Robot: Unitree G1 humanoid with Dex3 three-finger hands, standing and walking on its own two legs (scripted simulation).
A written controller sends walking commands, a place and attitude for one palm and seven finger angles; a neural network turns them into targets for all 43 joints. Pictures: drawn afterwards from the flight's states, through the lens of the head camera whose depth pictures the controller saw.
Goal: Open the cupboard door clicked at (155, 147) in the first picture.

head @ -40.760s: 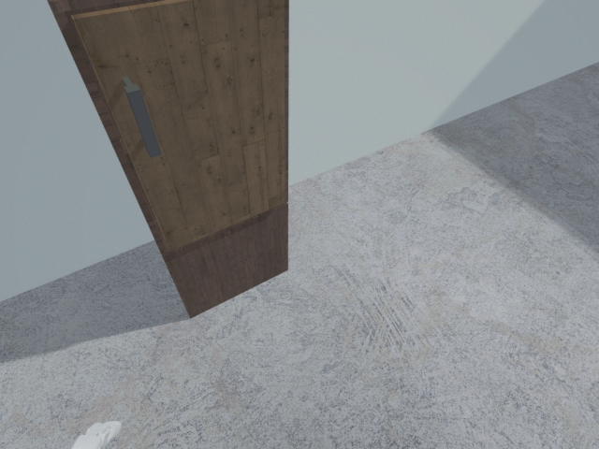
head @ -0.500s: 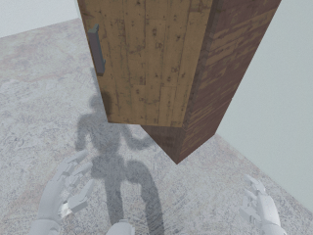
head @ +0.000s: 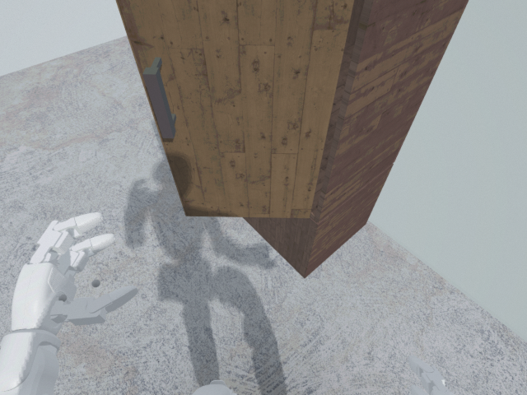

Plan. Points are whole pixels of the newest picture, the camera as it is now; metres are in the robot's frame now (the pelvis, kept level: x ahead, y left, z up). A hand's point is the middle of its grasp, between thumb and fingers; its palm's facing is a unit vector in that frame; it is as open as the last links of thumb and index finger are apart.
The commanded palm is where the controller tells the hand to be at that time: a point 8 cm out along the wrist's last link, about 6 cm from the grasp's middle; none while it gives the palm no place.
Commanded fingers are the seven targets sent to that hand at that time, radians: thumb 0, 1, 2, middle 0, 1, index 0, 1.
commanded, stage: raise the hand with hooked fingers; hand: left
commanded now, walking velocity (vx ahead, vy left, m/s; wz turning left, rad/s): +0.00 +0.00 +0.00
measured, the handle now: (163, 99) +0.59 +0.22 +0.12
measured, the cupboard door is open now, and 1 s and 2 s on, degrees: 48 48 48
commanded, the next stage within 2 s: move the hooked fingers beside the handle in 1.18 s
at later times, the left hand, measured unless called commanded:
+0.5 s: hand (55, 247) +0.28 +0.29 +0.11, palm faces +0.06 -1.00 -0.03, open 13.9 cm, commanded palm +0.25 +0.34 +0.12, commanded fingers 0.00 -0.50 0.30 -0.30 -1.20 -0.30 -1.20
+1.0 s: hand (50, 232) +0.29 +0.29 +0.14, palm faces +0.08 -1.00 -0.03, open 14.0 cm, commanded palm +0.26 +0.33 +0.14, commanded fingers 0.00 -0.50 0.30 -0.30 -1.20 -0.30 -1.20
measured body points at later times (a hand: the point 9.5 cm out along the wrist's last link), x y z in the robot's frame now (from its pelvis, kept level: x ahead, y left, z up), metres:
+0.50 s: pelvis +0.01 +0.03 +0.02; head +0.03 +0.03 +0.47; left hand +0.27 +0.34 +0.11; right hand +0.20 -0.20 -0.05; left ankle +0.05 +0.11 -0.70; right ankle -0.01 -0.09 -0.70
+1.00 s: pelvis +0.00 +0.01 +0.03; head +0.01 +0.01 +0.48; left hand +0.28 +0.34 +0.14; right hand +0.15 -0.24 -0.05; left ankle +0.05 +0.11 -0.70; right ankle -0.01 -0.09 -0.70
